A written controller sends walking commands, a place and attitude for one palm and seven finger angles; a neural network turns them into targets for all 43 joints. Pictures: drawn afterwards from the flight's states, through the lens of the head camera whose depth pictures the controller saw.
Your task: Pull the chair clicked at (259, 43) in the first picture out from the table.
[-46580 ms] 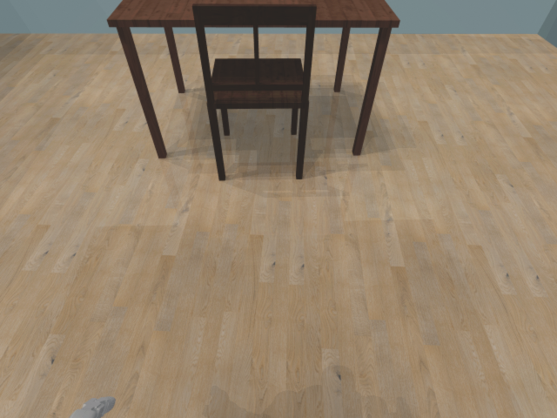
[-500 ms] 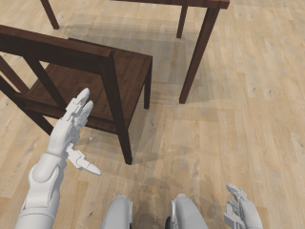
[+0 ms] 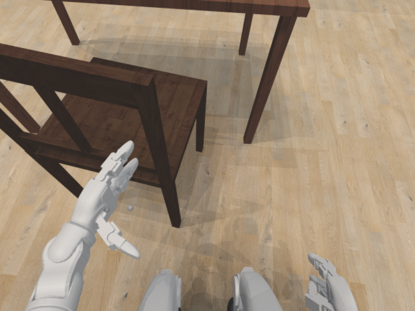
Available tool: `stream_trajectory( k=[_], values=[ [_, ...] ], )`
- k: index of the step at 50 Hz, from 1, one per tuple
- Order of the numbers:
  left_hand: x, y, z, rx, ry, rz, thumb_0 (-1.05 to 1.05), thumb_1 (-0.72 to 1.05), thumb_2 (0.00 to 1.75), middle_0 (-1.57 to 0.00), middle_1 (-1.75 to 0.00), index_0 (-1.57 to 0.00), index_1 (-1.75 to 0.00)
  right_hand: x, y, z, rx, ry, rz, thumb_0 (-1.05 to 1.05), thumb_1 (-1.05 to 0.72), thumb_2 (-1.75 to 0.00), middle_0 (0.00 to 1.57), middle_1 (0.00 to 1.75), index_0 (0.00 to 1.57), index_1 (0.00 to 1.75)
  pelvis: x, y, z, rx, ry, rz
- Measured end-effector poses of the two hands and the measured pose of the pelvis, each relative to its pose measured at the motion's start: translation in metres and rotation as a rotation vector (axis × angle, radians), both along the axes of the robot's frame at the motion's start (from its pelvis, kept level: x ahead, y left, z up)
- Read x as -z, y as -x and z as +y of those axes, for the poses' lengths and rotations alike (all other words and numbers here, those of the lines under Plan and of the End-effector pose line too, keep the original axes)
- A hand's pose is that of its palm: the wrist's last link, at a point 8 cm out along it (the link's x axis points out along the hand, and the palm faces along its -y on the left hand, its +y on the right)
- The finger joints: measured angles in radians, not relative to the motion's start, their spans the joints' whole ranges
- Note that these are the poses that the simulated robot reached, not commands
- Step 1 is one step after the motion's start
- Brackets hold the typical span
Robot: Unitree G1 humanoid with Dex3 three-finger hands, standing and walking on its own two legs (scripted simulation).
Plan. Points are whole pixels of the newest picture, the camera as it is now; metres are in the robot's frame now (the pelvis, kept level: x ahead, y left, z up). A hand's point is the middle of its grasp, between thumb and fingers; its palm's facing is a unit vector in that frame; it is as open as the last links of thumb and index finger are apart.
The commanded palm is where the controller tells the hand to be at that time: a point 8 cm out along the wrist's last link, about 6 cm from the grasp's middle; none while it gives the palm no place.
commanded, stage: aim the fingers beside a spindle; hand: left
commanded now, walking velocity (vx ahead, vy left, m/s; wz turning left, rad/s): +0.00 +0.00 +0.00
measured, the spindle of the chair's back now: (67, 122) +0.50 +0.31 +0.00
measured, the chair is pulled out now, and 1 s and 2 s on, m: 0.23 0.23 0.23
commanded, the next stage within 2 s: push the fingers through the gap in 0.10 s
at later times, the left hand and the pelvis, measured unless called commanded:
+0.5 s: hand (135, 191) +0.33 +0.14 +0.03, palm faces -0.25 -0.97 -0.03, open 16.9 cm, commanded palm +0.32 +0.19 +0.03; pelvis -0.01 +0.00 +0.00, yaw +0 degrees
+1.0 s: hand (145, 169) +0.37 +0.13 +0.02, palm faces -0.28 -0.96 -0.04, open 16.9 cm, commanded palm +0.37 +0.18 +0.03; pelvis -0.01 -0.01 +0.00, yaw +0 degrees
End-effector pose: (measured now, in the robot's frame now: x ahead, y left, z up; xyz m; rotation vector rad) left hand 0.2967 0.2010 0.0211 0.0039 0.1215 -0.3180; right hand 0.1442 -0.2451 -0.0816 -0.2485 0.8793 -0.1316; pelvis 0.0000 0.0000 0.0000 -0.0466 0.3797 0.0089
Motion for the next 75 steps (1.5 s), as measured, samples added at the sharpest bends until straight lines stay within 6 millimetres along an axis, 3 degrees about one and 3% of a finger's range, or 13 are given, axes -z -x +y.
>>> stream_trajectory(
  k=[3,11,17,21,27,36,44,75],
  values=[
    [0.000,0.006,-0.003,-0.015,0.005,-0.015,-0.01,-0.50,0.30,-0.06,-0.08,-0.06,-0.08,-0.002,-0.003,0.000,-0.005,0.011,-0.015,0.01,-0.90,-0.90,0.21,0.30,0.20,0.30,0.001,0.000,0.000,0.002,-0.001,-0.004],
    [-0.013,-0.001,0.015,-0.083,-0.039,-0.107,-0.01,-0.50,0.30,-0.06,-0.08,-0.06,-0.08,0.001,-0.008,0.002,-0.030,0.011,-0.022,0.01,-0.90,-0.90,0.20,0.30,0.20,0.29,0.004,0.004,-0.002,-0.009,0.005,-0.008],
    [-0.006,-0.005,-0.004,0.000,-0.020,-0.044,-0.01,-0.50,0.30,-0.06,-0.08,-0.06,-0.08,0.002,-0.006,0.004,-0.022,0.002,-0.025,0.01,-0.90,-0.90,0.21,0.30,0.20,0.30,0.003,0.005,-0.001,-0.010,0.005,-0.008],
    [-0.007,-0.012,-0.012,-0.016,-0.004,-0.057,-0.01,-0.50,0.30,-0.06,-0.08,-0.06,-0.08,0.001,-0.001,0.002,-0.010,0.007,-0.022,0.01,-0.90,-0.90,0.21,0.30,0.20,0.30,0.003,0.006,-0.002,-0.003,-0.001,-0.009],
    [-0.009,-0.027,-0.004,-0.075,-0.032,-0.097,-0.01,-0.50,0.30,-0.06,-0.08,-0.06,-0.08,0.006,0.011,-0.003,-0.003,0.010,0.013,0.01,-0.90,-0.90,0.21,0.30,0.20,0.30,0.005,0.009,-0.005,-0.002,-0.003,-0.005],
    [-0.007,-0.038,-0.013,-0.027,-0.029,-0.063,-0.01,-0.50,0.30,-0.06,-0.08,-0.06,-0.08,0.011,0.026,-0.010,0.026,0.010,0.067,0.01,-0.90,-0.90,0.21,0.30,0.20,0.29,0.003,0.008,-0.006,0.000,-0.006,0.000],
    [-0.006,-0.061,-0.011,-0.063,-0.028,-0.091,-0.01,-0.50,0.30,-0.06,-0.08,-0.06,-0.08,0.015,0.033,-0.015,0.038,0.024,0.092,0.01,-0.90,-0.90,0.21,0.30,0.20,0.29,0.005,0.009,-0.007,0.002,-0.007,0.013],
    [-0.003,-0.113,-0.029,-0.052,-0.025,-0.088,-0.01,-0.50,0.30,-0.06,-0.08,-0.06,-0.08,0.026,0.066,-0.015,0.088,0.016,0.222,0.00,-0.90,-0.90,0.21,0.30,0.20,0.29,0.007,0.011,-0.004,0.010,-0.007,0.041]
  ],
)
